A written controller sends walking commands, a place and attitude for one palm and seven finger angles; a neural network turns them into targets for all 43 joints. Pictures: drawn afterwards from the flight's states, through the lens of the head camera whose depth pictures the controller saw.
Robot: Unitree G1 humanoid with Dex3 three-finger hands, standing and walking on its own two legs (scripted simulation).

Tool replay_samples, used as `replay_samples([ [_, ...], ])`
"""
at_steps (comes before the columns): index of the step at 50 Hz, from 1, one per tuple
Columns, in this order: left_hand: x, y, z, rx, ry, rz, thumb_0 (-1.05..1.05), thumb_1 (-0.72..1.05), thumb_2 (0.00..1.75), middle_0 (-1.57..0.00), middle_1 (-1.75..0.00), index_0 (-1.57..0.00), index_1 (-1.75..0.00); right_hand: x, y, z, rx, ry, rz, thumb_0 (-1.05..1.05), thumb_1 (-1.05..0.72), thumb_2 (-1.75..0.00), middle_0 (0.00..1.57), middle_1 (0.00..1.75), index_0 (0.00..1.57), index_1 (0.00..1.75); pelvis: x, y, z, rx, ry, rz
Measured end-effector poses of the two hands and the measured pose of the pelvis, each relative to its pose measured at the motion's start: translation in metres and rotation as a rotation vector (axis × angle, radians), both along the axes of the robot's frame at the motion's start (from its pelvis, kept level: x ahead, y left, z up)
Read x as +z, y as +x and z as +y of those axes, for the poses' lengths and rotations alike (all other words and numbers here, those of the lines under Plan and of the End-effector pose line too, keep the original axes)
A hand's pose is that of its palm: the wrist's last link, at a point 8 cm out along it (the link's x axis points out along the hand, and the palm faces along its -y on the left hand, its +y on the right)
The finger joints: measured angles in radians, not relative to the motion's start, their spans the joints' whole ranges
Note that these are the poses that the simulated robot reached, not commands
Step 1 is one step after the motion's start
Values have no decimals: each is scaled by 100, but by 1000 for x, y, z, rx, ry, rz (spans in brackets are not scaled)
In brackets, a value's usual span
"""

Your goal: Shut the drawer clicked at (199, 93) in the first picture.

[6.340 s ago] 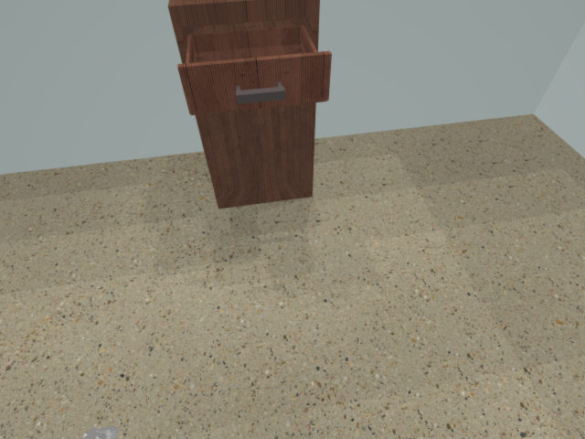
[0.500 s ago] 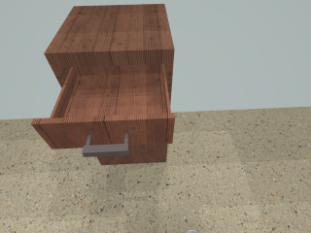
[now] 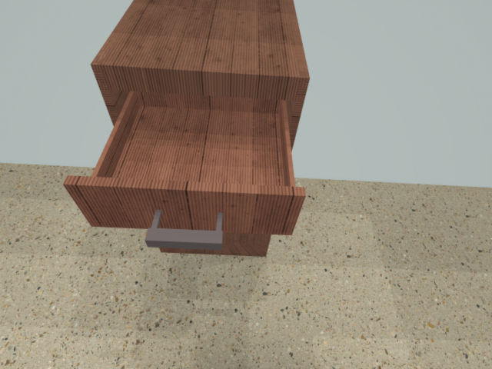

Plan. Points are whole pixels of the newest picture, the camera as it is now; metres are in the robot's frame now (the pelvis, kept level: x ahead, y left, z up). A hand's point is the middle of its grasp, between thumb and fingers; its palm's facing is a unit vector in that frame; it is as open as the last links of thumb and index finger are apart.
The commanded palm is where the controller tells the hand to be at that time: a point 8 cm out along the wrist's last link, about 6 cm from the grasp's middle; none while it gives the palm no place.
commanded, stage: come to a stop and stand still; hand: left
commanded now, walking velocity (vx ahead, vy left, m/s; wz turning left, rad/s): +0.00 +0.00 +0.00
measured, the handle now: (187, 227) +0.35 +0.14 -0.01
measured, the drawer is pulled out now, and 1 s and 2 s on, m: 0.27 0.27 0.27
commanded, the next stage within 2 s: look again from close up in 1.98 s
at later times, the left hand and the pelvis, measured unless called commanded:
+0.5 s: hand out of the picture -0.07 +0.19 -0.16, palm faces +0.01 -0.98 -0.21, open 7.4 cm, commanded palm none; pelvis -0.04 +0.02 +0.01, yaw -1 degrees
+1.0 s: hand out of the picture -0.08 +0.12 -0.16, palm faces +0.04 -0.99 -0.15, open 7.4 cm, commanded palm none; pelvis -0.04 -0.02 +0.01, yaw -1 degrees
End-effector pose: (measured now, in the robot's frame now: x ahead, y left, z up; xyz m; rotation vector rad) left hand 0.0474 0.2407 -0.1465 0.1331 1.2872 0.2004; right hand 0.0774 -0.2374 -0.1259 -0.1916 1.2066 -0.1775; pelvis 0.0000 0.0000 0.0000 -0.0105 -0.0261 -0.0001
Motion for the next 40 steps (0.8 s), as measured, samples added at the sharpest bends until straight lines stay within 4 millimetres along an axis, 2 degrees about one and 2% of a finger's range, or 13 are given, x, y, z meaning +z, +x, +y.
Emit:
replay_samples([
  [5,3,-28,16,22,-18,52,1,91,90,-20,-30,-20,-30,14,-9,24,33,-11,7,1,-91,-89,20,30,20,29,10,-7,15,-1,-5,2],
  [12,9,-75,22,21,-19,153,1,91,90,-20,-30,-20,-30,13,-26,41,12,11,14,1,-92,-89,20,30,20,29,15,-17,28,-13,7,23],
  [16,11,-96,18,3,-17,205,1,91,90,-20,-30,-20,-30,5,-46,42,-21,35,35,0,-93,-89,20,30,20,29,15,-25,28,-21,22,30],
  [21,15,-114,5,-8,-5,219,1,91,90,-20,-30,-20,-30,-9,-84,35,-62,63,100,0,-93,-89,20,30,20,29,12,-36,23,-24,40,27],
  [26,20,-125,-10,-18,-15,206,1,91,90,-20,-30,-20,-30,-12,-126,30,-81,82,179,0,-93,-89,20,30,20,29,15,-42,16,-20,25,6],
  [32,15,-126,-28,-25,-39,187,0,91,90,-20,-30,-20,-30,-12,-172,29,-108,98,270,1,-92,-89,20,30,20,29,14,-48,5,-16,24,-8],
  [36,13,-124,-40,-25,-52,174,0,91,90,-20,-30,-20,-30,-11,-193,30,-121,111,318,1,-92,-89,20,30,20,29,14,-50,-1,-12,24,-8],
  [40,12,-124,-49,-20,-61,170,0,91,90,-20,-30,-20,-30,-11,-203,32,-127,125,345,1,-91,-89,20,30,20,29,13,-51,-7,-9,24,-4],
])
